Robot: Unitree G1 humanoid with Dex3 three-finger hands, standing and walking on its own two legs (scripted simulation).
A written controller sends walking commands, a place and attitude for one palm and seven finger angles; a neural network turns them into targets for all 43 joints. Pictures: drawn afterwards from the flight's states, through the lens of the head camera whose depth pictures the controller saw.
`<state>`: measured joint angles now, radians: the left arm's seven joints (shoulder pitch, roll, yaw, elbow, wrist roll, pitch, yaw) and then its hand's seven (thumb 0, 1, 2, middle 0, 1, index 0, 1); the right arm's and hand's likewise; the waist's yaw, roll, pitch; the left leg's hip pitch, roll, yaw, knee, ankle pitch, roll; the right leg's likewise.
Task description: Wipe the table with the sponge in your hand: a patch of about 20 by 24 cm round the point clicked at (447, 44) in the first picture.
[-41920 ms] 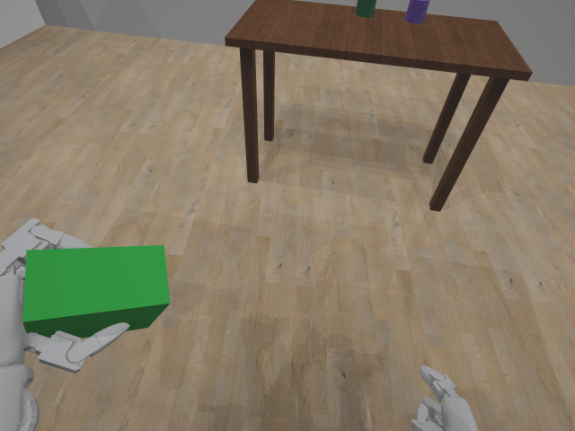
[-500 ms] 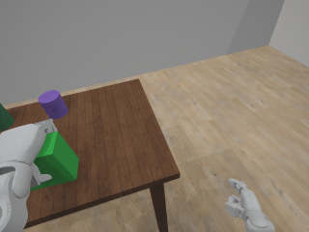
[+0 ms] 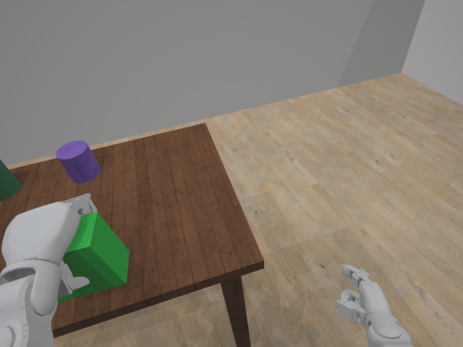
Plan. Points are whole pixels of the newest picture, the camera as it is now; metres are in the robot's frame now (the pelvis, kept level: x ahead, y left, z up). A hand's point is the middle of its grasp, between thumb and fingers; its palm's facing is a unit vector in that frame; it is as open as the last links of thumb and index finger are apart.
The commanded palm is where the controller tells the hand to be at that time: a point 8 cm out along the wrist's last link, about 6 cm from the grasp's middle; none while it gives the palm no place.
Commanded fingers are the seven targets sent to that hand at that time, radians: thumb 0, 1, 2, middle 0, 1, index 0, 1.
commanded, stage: bring the sponge back beside the body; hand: left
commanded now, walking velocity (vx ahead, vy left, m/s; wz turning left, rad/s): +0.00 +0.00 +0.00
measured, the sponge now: (82, 264) +0.19 +0.29 +0.08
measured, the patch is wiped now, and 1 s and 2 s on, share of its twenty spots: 1.00 1.00 1.00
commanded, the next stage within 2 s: step back with the hand held close in 0.42 s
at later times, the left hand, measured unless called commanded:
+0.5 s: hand (79, 251) +0.19 +0.27 +0.13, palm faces +0.10 -0.10 -0.99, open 10.4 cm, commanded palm +0.15 +0.27 +0.20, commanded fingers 0.00 0.10 1.30 -1.20 -1.60 -1.20 -1.60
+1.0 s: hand (71, 244) +0.18 +0.26 +0.16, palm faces +0.32 -0.84 -0.45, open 10.4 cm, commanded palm +0.13 +0.30 +0.19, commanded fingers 0.00 0.10 1.30 -1.20 -1.60 -1.20 -1.60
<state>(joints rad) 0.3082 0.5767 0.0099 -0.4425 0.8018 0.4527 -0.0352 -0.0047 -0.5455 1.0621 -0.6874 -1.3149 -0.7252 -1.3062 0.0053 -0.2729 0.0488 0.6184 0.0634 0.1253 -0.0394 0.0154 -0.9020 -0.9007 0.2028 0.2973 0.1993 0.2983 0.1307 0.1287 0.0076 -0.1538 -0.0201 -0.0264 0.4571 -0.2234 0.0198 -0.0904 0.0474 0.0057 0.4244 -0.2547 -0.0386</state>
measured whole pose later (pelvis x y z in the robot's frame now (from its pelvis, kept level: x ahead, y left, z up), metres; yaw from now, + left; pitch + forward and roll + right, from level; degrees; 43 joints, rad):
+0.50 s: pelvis +0.00 -0.01 +0.00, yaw +0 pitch -5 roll +0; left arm 0.32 0.56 -0.01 -0.44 0.81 0.46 -0.02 0.00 -0.55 1.06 -0.69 -1.31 -0.73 -1.31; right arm 0.01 -0.28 0.04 0.62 0.06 0.12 -0.04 0.02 -0.90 -0.90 0.20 0.30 0.20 0.30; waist 0.13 0.13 0.00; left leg -0.14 -0.01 -0.02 0.46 -0.23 0.01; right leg -0.09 0.06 0.01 0.44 -0.26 -0.05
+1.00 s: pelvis -0.03 +0.02 -0.02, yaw -1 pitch +1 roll -2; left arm 0.53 0.46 0.38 -0.59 -0.07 -0.08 0.13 -0.01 -0.55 1.06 -0.69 -1.32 -0.72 -1.31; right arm 0.25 -0.24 0.00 0.58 0.04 0.07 -0.07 0.02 -0.90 -0.90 0.20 0.30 0.20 0.30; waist -0.03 -0.01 -0.03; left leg -0.41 -0.04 -0.02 0.64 -0.25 0.05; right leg -0.35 0.04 0.02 0.60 -0.28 0.00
